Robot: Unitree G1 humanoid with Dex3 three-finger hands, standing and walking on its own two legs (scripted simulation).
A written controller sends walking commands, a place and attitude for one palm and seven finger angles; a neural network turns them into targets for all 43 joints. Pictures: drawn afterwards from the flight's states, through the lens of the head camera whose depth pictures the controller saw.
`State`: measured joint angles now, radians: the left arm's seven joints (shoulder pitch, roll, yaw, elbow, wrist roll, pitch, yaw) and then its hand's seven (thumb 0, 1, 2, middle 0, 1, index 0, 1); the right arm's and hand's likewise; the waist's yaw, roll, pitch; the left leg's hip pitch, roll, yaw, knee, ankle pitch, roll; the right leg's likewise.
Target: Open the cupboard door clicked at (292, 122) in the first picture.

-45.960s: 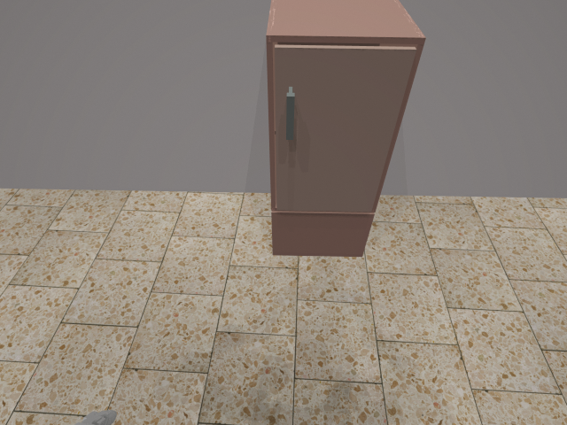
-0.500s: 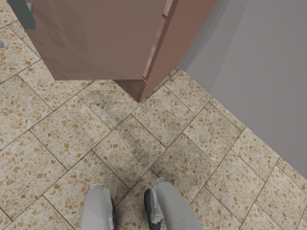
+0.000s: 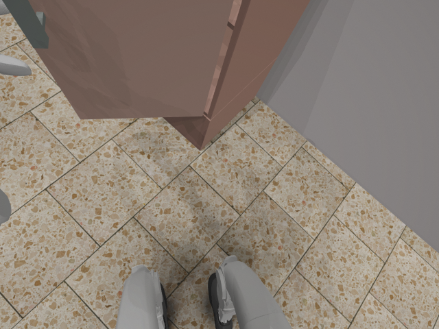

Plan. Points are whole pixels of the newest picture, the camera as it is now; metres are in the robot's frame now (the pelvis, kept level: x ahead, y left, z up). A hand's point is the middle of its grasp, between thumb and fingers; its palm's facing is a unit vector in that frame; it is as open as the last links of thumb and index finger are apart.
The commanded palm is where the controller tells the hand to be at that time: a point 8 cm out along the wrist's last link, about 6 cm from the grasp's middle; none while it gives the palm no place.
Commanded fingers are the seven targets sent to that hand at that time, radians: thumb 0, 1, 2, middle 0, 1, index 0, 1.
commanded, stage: slide the fingers in behind the handle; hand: left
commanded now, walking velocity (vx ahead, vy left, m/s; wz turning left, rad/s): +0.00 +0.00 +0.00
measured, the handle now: out of the picture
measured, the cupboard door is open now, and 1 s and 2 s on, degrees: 48 48 49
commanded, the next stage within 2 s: close the thumb around the handle in 1.24 s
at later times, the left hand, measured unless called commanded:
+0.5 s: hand (20, 26) +0.57 +0.23 +0.07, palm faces +0.00 -1.00 +0.00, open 14.0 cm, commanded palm +0.56 +0.25 +0.07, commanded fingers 0.00 -0.50 0.30 -0.30 -1.20 -0.30 -1.20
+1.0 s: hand (40, 28) +0.57 +0.20 +0.07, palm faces +0.02 -1.00 -0.02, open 14.0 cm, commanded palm +0.56 +0.23 +0.07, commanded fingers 0.00 -0.50 0.30 -0.30 -1.20 -0.30 -1.20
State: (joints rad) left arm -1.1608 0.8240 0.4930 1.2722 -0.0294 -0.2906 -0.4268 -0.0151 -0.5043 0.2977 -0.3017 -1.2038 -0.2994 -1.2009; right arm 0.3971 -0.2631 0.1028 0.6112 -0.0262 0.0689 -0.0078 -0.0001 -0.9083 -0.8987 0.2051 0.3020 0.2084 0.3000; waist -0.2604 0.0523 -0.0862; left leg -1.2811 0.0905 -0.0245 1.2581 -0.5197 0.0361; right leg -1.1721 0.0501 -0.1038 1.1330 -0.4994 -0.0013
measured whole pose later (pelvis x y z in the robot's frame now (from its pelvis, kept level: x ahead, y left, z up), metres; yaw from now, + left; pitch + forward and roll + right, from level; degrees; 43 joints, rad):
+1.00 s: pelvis +0.00 -0.01 +0.00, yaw +1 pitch +30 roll -6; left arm -1.13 0.66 0.44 1.26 -0.01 -0.36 -0.26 -0.01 -0.50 0.30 -0.30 -1.20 -0.30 -1.20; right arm 0.40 -0.26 0.07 0.63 -0.04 0.05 0.02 0.00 -0.91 -0.90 0.20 0.30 0.21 0.30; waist -0.25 0.06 -0.10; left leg -1.25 0.08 -0.01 1.25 -0.52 0.03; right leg -1.16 0.04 -0.09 1.15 -0.51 -0.01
